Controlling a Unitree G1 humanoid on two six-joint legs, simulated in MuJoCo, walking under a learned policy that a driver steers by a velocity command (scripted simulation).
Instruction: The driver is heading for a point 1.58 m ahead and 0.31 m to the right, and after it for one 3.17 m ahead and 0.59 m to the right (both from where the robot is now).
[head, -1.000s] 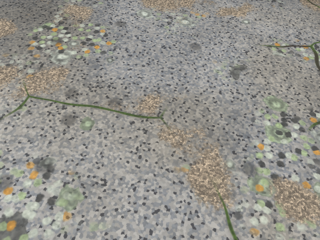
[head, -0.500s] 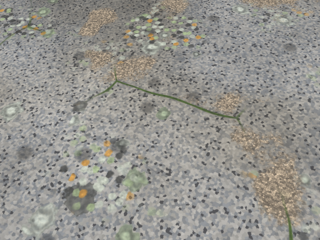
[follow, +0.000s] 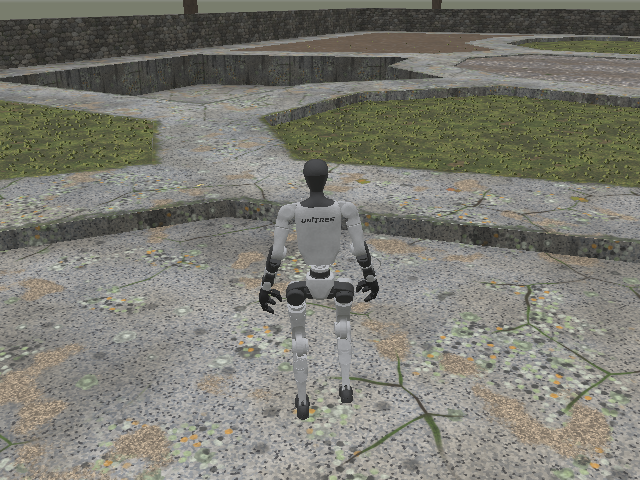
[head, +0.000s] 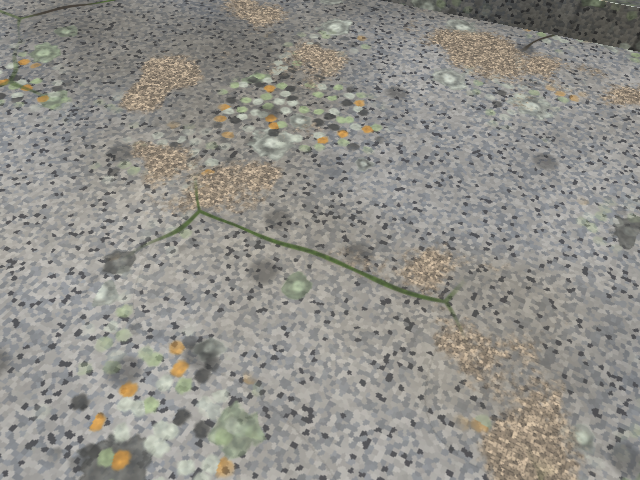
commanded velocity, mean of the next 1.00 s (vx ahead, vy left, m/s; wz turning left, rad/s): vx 0.49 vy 0.00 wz -0.38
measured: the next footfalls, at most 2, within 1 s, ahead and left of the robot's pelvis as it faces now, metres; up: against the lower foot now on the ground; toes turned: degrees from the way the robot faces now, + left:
right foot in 0.32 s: +0.31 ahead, -0.13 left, +0.00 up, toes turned -16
left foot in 0.88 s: +0.67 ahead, -0.11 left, +0.00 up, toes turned -25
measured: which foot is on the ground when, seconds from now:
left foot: down 0.00-0.34, up 0.36-0.86, down 0.88-1.00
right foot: up 0.00-0.30, down 0.32-0.88, up 0.90-1.00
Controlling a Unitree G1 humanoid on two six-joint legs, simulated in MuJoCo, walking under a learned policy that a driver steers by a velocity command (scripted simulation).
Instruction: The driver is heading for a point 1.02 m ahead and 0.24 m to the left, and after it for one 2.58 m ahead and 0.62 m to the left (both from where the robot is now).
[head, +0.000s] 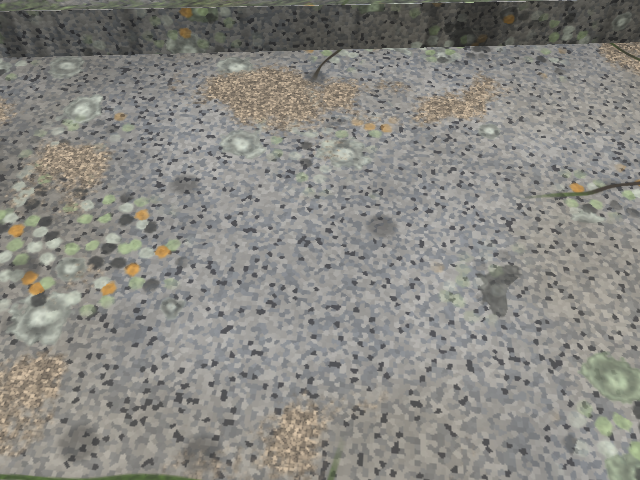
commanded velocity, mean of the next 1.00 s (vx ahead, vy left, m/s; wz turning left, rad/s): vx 0.50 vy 0.00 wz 0.50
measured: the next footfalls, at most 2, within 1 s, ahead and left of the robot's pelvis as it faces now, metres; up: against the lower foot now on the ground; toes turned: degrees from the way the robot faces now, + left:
right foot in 0.40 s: +0.39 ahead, -0.09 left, +0.00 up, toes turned +15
left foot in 0.92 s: +0.56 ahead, +0.22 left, +0.00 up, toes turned +36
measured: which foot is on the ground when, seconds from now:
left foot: down 0.00-0.40, up 0.42-0.90, down 0.92-1.00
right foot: up 0.00-0.38, down 0.40-0.94, up 0.96-1.00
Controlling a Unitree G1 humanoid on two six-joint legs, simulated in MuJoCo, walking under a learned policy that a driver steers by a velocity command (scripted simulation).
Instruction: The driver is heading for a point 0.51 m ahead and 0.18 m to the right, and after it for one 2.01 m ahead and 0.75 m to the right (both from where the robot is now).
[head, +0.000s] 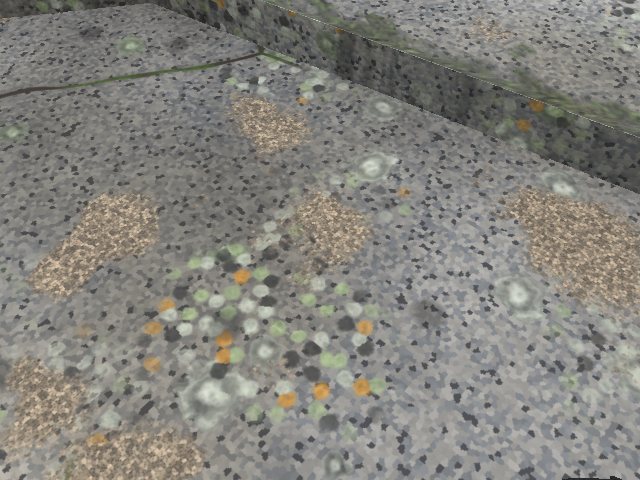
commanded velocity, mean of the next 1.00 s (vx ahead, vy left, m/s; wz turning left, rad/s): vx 0.38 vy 0.00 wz -0.39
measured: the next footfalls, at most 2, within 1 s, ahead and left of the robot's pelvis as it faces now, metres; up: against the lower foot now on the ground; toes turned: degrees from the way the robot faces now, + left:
right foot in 0.48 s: +0.40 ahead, -0.11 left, +0.00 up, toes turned -15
left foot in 0.96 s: +0.66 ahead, -0.05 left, +0.00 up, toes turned -32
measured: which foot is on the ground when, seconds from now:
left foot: down 0.00-0.50, up 0.52-0.94, down 0.96-1.00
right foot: up 0.00-0.46, down 0.48-0.96, up 0.98-1.00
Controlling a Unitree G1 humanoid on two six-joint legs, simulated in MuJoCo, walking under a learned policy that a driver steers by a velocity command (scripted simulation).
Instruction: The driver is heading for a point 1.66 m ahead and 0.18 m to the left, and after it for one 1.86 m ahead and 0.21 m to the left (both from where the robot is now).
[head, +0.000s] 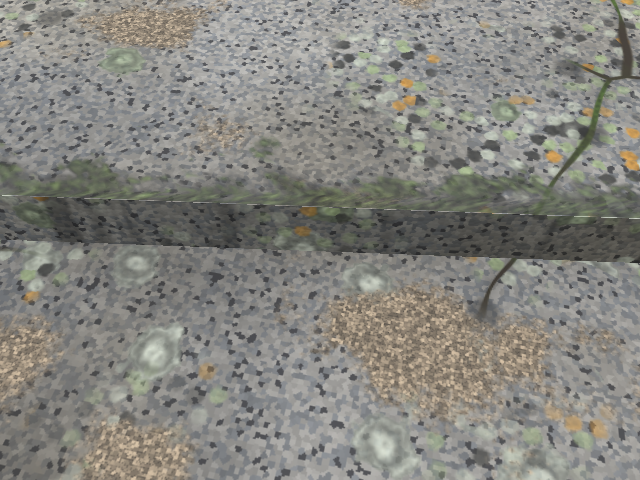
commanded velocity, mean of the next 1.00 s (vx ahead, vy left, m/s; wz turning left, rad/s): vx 0.02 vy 0.00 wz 0.02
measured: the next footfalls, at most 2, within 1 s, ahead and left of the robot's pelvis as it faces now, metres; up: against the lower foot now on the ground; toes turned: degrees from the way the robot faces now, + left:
right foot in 0.38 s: +0.03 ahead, -0.10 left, +0.00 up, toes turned -8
left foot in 0.80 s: +0.00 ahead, +0.10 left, +0.00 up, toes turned +3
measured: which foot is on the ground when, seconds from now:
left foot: down 0.00-0.38, up 0.40-0.78, down 0.80-1.00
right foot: up 0.00-0.36, down 0.38-0.80, up 0.82-1.00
